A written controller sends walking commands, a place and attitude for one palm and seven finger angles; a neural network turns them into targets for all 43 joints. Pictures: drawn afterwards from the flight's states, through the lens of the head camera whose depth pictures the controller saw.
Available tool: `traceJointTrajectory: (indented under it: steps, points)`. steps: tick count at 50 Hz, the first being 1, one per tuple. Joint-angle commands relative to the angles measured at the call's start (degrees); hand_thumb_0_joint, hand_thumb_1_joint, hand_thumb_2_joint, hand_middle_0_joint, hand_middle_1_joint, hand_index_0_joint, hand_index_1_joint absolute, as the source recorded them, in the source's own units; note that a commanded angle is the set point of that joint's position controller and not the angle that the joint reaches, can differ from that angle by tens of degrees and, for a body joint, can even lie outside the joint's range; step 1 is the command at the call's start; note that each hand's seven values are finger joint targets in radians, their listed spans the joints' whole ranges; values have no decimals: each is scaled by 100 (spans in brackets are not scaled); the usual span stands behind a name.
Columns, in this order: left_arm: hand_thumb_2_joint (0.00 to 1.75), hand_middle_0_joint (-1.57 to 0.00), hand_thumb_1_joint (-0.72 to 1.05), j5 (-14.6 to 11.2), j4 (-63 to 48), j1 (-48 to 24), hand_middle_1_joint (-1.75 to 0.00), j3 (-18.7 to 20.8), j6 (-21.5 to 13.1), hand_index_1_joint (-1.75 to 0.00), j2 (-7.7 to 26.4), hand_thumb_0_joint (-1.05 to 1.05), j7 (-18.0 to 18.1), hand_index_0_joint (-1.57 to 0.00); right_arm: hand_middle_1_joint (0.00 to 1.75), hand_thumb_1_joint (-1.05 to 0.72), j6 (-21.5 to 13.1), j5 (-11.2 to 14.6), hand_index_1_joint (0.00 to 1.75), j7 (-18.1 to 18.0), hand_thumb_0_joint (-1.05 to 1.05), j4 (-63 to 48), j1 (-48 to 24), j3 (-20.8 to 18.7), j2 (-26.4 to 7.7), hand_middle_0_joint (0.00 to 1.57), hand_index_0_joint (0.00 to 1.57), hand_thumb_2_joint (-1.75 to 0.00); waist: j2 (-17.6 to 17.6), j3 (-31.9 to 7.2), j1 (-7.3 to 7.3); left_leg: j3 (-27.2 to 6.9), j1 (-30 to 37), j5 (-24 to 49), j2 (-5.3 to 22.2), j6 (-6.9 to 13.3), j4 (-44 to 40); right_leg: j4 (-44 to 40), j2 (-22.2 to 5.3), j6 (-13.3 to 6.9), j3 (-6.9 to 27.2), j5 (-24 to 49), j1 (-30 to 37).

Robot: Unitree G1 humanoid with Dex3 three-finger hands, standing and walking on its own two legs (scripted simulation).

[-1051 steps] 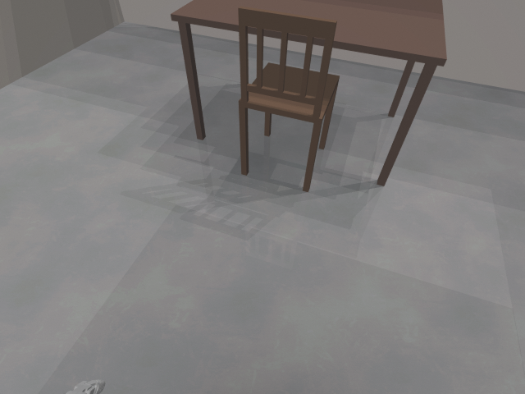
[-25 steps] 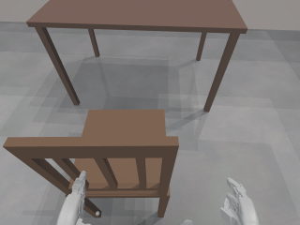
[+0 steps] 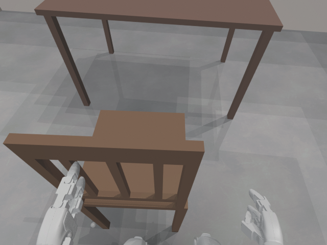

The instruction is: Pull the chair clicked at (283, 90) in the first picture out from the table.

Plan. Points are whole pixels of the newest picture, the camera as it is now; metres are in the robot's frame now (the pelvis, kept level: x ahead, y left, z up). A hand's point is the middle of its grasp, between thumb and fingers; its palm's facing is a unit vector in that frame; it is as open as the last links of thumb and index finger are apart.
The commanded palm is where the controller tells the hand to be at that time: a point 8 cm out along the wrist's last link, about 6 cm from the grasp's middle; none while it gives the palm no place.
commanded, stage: draw the hand back to the body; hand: left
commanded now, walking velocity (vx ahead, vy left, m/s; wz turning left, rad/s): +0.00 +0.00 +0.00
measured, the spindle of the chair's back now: (120, 179) +0.28 +0.14 -0.02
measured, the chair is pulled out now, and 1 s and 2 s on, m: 0.62 0.61 0.61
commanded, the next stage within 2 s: step back with the hand held close in 1.34 s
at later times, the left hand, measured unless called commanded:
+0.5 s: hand (40, 206) +0.17 +0.21 +0.14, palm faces +0.28 -0.86 -0.42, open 15.3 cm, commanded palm +0.13 +0.26 +0.17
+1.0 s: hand out of the picture +0.22 +0.25 +0.25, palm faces +0.49 -0.75 -0.44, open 8.9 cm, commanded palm +0.17 +0.29 +0.26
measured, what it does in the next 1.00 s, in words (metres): rises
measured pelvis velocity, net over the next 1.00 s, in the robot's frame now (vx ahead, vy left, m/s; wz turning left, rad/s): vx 0.03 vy -0.02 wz -0.01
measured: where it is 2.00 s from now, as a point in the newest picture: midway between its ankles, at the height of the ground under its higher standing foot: outside the picture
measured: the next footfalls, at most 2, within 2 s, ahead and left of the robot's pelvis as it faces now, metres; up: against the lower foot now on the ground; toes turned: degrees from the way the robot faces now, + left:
none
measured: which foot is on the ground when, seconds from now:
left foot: down 0.00-1.00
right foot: down 0.00-1.00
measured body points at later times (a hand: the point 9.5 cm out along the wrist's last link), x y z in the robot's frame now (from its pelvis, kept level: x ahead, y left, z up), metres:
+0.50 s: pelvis +0.01 -0.01 +0.05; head +0.01 -0.03 +0.50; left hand +0.15 +0.26 +0.17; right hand +0.19 -0.23 -0.03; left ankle -0.03 +0.13 -0.65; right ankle +0.03 -0.14 -0.66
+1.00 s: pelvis +0.03 -0.02 +0.08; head +0.01 -0.05 +0.53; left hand +0.18 +0.28 +0.28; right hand +0.22 -0.24 -0.01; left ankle -0.03 +0.13 -0.65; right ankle +0.03 -0.14 -0.66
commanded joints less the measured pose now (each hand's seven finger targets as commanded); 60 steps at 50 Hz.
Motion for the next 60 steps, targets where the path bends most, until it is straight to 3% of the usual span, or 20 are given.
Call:
traceJointTrajectory:
  steps: [1, 4, 6, 13, 14, 15, 17, 19, 23, 24, 27, 29, 32, 39, 41, 45, 48, 49, 51, 60]
  points:
    - [20, 0, -55, -257, -1376, 338, 0, 641, -1082, 0, 732, 0, -488, 0, 30, -90, -340, 52, 30, 121, 0, -898, -555, -332, -571, 20, 20, -90, 203, -899, 4, 231, 261, 1965, -89, 98, -981, -725, 181, -248, -97, 1165, 1189]
    - [20, 0, -55, -435, -1511, 363, 0, 958, -730, 0, 861, 0, -491, 0, 30, -90, -230, 127, 30, 63, 0, -982, -603, -299, -550, 20, 20, -90, 224, -944, 28, 245, 426, 1898, -90, 131, -1208, -978, 197, -229, -104, 1077, 1516]
    - [20, 0, -55, -596, -1770, 133, 0, 1026, -571, 0, 842, 0, -424, 0, 30, -90, -240, 149, 30, -11, 0, -990, -603, -245, -521, 20, 20, -90, 40, -819, -41, 215, 495, 1791, -85, 147, -1312, -1151, 203, -191, -121, 983, 1605]
    - [29, -2, -37, -876, -1982, -460, -4, 1652, -643, -4, 1271, 0, -319, -2, 30, -90, -538, 171, 30, -170, 0, -688, -495, -119, -526, 20, 20, -90, 134, -562, -40, 154, 914, 1769, -67, 134, -1653, -1631, 231, -171, -121, 798, 1858]
    - [31, -3, -33, 302, -1693, -71, -5, 2142, 293, -5, 2563, 0, 582, -3, 30, -90, -351, 13, 30, -319, 0, -776, -393, -98, -568, 20, 20, -90, 542, -1006, 428, 194, 1218, 1767, 169, 76, -2080, -1877, 71, -361, 201, 802, 2501]
    - [32, -4, -30, 361, -2408, -102, -5, 1467, 687, -5, 1664, 0, 867, -4, 30, -90, -342, -6, 30, -359, 0, -1013, -379, 38, -468, 20, 20, -90, 812, -646, 153, 250, 1371, 1815, 95, 76, -2250, -1954, 2, -313, 54, 1020, 2587]
    - [36, -4, -22, 542, -2177, -74, -7, 1423, 1130, -7, 1540, 0, 1234, -4, 30, -90, -253, -36, 30, -400, 0, -820, -363, 43, -481, 20, 20, -90, 755, -241, 153, 191, 1550, 2043, 169, 51, -2387, -2011, 38, -325, -94, 1198, 2646]
    - [39, -5, -15, 604, -1831, -220, -8, 1447, 1343, -8, 1525, 0, 1384, -5, 30, -90, -195, -66, 30, -449, 0, -722, -418, 48, -525, 20, 20, -90, 296, 74, 122, 191, 1659, 2030, 178, 70, -2543, -2285, 61, -310, -115, 1218, 2804]
    - [46, -7, -1, 681, -1415, -472, -11, 1408, 1358, -11, 1387, 0, 1473, -7, 30, -90, -175, -102, 30, -421, 0, -580, -543, 47, -606, 20, 20, -90, -131, 505, 119, 222, 2080, 1953, 193, 112, -2952, -2739, 14, -252, -99, 1265, 3124]
    - [48, -8, 3, 680, -1369, -609, -12, 1520, 1353, -12, 1497, 0, 1493, -8, 30, -90, -184, -95, 30, -427, 0, -521, -601, 36, -620, 20, 20, -90, -185, 570, 132, 218, 2176, 1977, 187, 121, -3031, -2898, 16, -266, -62, 1279, 3226]
    - [53, -10, 14, 723, -1421, -968, -14, 1588, 1231, -14, 1534, 0, 1505, -10, 30, -90, -256, -111, 30, -377, 0, -433, -686, 60, -643, 20, 20, -90, 85, 738, 154, 243, 2545, 1993, 179, 130, -3320, -3145, -15, -259, -28, 1293, 3363]
    - [57, -10, 21, 734, -1409, -1085, -16, 1827, 1173, -16, 1715, 0, 1531, -10, 30, -90, -325, -126, 30, -357, 0, -337, -722, 44, -654, 20, 20, -90, 145, 688, 201, 252, 2704, 2173, 169, 136, -3468, -3283, -22, -277, -12, 1501, 3617]
    - [62, -12, 32, 716, -1336, -1087, -18, 1941, 1079, -18, 1652, 0, 1507, -12, 30, -90, -367, -139, 30, -293, 0, -247, -790, 51, -614, 20, 20, -90, 143, 768, 242, 274, 2939, 2428, 192, 126, -3679, -3368, -11, -267, -2, 1796, 3793]
    - [74, -16, 57, 693, -1457, -1509, -23, 2427, 922, -23, 1945, 0, 1486, -16, 30, -90, -381, -168, 30, -205, 0, -48, -836, -5, -654, 20, 20, -90, 281, 635, 262, 349, 3382, 3031, 225, 135, -3933, -3613, -28, -267, 39, 2496, 4235]
    - [78, -16, 65, 669, -1335, -1568, -25, 2472, 906, -25, 1883, 0, 1479, -16, 30, -90, -370, -179, 30, -182, 0, -22, -875, -5, -649, 20, 20, -90, 98, 707, 264, 353, 3454, 3054, 243, 141, -4006, -3642, -22, -247, 34, 2547, 4240]
    - [85, -19, 79, 655, -1448, -1905, -28, 2748, 827, -28, 2074, 0, 1482, -19, 30, -90, -379, -180, 30, -150, 0, 55, -916, -26, -676, 20, 20, -90, 279, 630, 285, 395, 3609, 3224, 247, 143, -4096, -3712, -37, -251, 78, 2725, 4384]
    - [90, -20, 90, 624, -1348, -2107, -30, 2956, 794, -30, 2189, 0, 1480, -20, 30, -90, -368, -179, 30, -124, 0, 110, -941, -41, -699, 20, 20, -90, 89, 545, 292, 413, 3704, 3348, 259, 164, -4130, -3741, -38, -231, 68, 2860, 4462]
    - [90, -20, 90, 629, -1111, -1994, -30, 2903, 826, -30, 2073, 0, 1459, -20, 30, -90, -351, -181, 30, -123, 0, 156, -960, -58, -698, 20, 20, -90, 137, 663, 274, 426, 3655, 3332, 257, 157, -4128, -3784, -36, -243, 80, 2861, 4451]
    - [90, -20, 90, 611, -908, -1748, -30, 2678, 842, -30, 1792, 0, 1401, -20, 30, -90, -279, -162, 30, -84, 0, 152, -972, -79, -703, 20, 20, -90, -118, 754, 277, 432, 3665, 3370, 300, 168, -4160, -3763, -35, -218, 45, 2873, 4386]
    - [90, -20, 90, 651, -1509, -1974, -30, 2882, 803, -30, 2147, 0, 1429, -20, 30, -90, -305, -171, 30, -105, 0, 118, -1019, -71, -693, 20, 20, -90, 263, 470, 315, 422, 3762, 3439, 271, 158, -4217, -3779, -42, -247, 82, 2867, 4539]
